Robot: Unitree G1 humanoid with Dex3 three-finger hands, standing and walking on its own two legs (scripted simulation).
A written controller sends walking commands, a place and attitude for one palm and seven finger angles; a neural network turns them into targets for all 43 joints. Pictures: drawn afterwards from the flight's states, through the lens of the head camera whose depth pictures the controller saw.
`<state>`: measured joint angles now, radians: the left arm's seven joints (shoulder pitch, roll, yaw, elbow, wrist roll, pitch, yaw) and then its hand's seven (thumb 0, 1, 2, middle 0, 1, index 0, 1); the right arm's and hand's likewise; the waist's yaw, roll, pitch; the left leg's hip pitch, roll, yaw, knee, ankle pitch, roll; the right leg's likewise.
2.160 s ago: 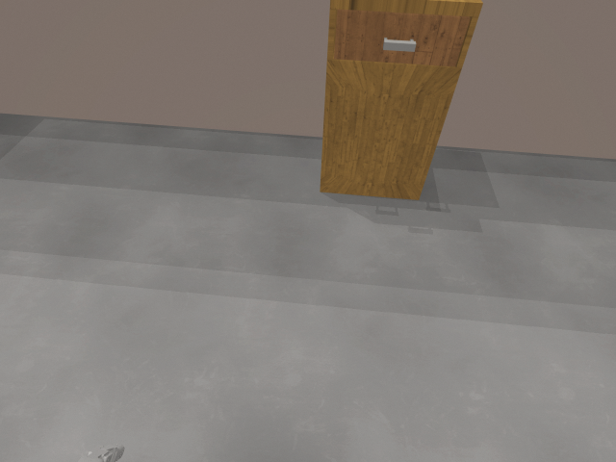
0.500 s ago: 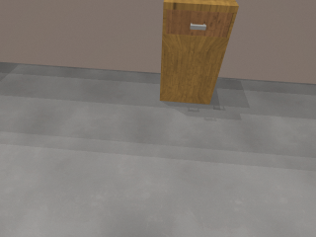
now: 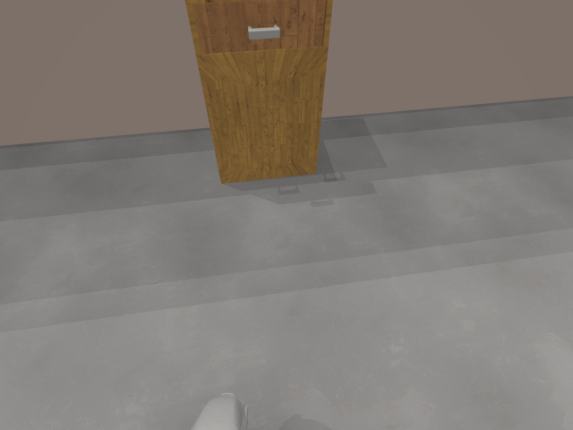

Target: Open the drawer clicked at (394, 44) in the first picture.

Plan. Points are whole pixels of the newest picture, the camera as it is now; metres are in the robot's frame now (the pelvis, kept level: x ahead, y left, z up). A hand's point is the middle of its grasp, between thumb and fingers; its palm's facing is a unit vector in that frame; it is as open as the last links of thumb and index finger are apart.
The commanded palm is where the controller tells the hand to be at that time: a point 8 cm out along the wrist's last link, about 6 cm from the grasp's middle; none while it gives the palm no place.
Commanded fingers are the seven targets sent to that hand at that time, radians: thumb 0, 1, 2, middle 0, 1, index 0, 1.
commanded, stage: walk to a spot facing it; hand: left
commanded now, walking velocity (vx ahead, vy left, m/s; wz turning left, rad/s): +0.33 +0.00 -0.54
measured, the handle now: (263, 30) +1.30 +0.20 -0.04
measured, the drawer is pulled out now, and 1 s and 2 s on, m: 0.00 0.00 0.00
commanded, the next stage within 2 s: turn to face it in 1.34 s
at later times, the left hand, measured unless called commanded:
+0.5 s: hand (184, 301) +0.35 +0.24 -0.16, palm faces -0.30 -0.93 -0.21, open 7.4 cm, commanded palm none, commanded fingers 0.00 0.90 0.90 -0.20 -0.30 -0.20 -0.30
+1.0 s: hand (271, 232) +0.55 +0.09 -0.17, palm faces -0.50 -0.84 -0.23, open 7.2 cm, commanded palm none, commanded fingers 0.00 0.90 0.90 -0.20 -0.30 -0.20 -0.30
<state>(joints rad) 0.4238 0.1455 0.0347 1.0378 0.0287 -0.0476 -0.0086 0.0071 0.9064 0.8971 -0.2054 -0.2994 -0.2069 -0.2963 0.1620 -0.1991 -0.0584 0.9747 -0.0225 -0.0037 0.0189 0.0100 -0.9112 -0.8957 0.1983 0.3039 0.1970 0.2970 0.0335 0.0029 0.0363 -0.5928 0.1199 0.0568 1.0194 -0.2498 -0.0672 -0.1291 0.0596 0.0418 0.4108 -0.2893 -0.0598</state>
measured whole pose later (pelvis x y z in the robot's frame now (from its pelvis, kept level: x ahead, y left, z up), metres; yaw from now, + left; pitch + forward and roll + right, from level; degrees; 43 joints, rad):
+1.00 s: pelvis +0.38 -0.05 -0.01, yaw -33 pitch +0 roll -1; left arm 0.22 0.21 0.07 1.00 0.03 -0.04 -0.01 -0.02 0.94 0.90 -0.21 -0.30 -0.21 -0.30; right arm 0.20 -0.17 -0.05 0.95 -0.03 -0.03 0.02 0.01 -0.91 -0.90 0.20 0.30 0.20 0.30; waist -0.02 0.01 0.04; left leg -0.53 0.17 0.09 0.85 -0.27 -0.07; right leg -0.20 0.03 -0.05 0.49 -0.30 -0.03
